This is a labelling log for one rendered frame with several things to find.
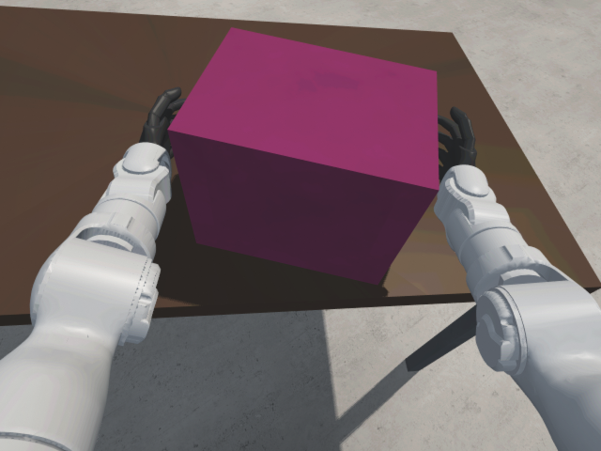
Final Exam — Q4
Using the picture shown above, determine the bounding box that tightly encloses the carton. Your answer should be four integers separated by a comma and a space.
167, 27, 439, 285

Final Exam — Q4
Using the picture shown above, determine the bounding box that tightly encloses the table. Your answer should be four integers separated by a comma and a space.
0, 6, 601, 372

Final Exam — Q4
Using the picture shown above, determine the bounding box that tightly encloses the left robot forearm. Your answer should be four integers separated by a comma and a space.
30, 142, 172, 327

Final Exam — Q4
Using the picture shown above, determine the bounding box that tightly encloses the robot right upper arm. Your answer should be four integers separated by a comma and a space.
475, 281, 601, 451

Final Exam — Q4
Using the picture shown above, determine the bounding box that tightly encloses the robot right hand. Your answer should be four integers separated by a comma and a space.
438, 106, 477, 182

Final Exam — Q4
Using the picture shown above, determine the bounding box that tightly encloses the right robot forearm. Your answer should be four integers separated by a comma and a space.
434, 164, 601, 315

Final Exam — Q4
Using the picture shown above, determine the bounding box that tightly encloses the robot left upper arm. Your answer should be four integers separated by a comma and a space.
0, 238, 161, 451

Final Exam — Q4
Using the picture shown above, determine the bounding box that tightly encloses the robot left hand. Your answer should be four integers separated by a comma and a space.
139, 87, 186, 160

